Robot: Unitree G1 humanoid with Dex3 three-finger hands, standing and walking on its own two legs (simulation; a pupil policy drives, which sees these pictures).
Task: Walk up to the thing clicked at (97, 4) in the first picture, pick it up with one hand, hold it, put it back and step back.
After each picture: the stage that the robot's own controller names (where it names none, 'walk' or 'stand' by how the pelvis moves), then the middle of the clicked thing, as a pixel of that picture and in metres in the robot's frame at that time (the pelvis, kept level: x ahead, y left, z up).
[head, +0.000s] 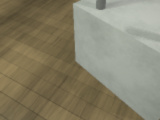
stand; out of the picture +1.10 -0.08 +0.02
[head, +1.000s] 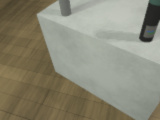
walk; out of the picture +0.98 +0.21 +0.03
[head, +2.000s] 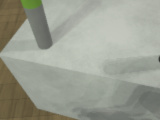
rise first; (38, 23) +0.58 +0.23 +0.08
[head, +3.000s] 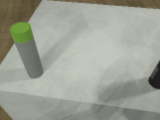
stand; (29, 53) +0.47 +0.26 +0.03
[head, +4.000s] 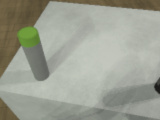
stand; (35, 57) +0.47 +0.23 +0.01
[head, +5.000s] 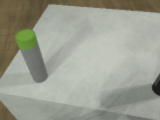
stand; (33, 59) +0.47 +0.24 +0.01
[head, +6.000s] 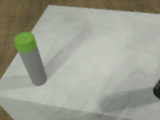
stand; (32, 62) +0.45 +0.24 +0.01
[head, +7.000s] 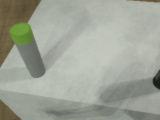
rise first; (30, 53) +0.47 +0.25 +0.02
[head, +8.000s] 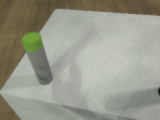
rise first; (39, 61) +0.46 +0.25 +0.02
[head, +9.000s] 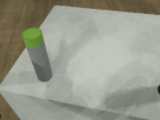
go down; (39, 57) +0.47 +0.23 +0.02
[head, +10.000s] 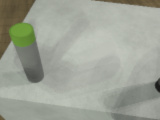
go down; (29, 57) +0.44 +0.22 +0.04
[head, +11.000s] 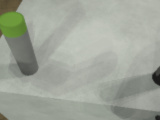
close in; (22, 48) +0.46 +0.22 +0.05
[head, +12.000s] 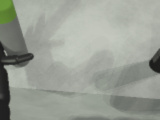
close; (11, 37) +0.47 +0.24 +0.08
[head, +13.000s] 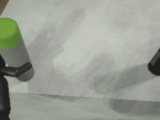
lift; (16, 56) +0.41 +0.22 +0.08
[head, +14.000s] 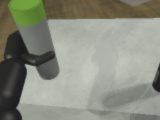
lift; (39, 44) +0.35 +0.14 +0.24
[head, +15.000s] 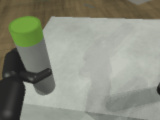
hold; (37, 61) +0.33 +0.16 +0.19
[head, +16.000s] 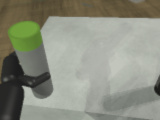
hold; (35, 65) +0.32 +0.17 +0.18
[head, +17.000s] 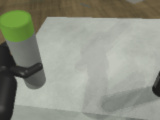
crouch; (27, 56) +0.34 +0.18 +0.20
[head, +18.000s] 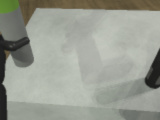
lower; (14, 33) +0.44 +0.22 +0.20
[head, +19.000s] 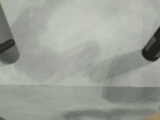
lower; out of the picture +0.48 +0.23 +0.09
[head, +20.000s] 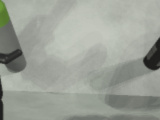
lower; (6, 42) +0.45 +0.23 +0.08
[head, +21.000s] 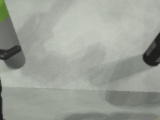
lower; (5, 38) +0.47 +0.23 +0.09
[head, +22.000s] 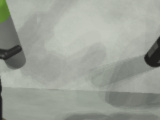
lower; (5, 38) +0.46 +0.23 +0.09
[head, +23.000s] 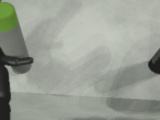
open; (13, 44) +0.45 +0.22 +0.08
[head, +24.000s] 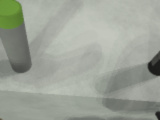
sink last; (15, 42) +0.45 +0.21 +0.07
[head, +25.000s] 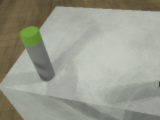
stand; (39, 56) +0.47 +0.24 +0.05
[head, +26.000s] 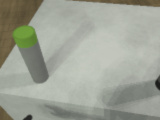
stand; (33, 58) +0.44 +0.23 +0.04
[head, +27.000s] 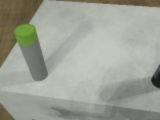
stand; (33, 55) +0.46 +0.23 +0.04
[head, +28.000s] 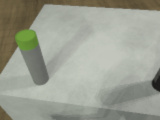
stand; (34, 60) +0.45 +0.23 +0.03
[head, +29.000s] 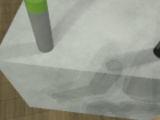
walk; (41, 26) +0.55 +0.19 +0.04
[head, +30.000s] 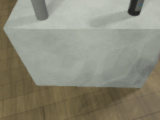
walk; out of the picture +0.81 +0.30 +0.04
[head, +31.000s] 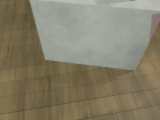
stand; out of the picture +1.15 +0.22 +0.04
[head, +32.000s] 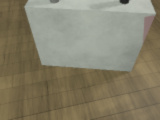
stand; out of the picture +1.14 +0.29 +0.02
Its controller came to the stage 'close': yes
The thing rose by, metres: 0.20
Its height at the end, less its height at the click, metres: +0.00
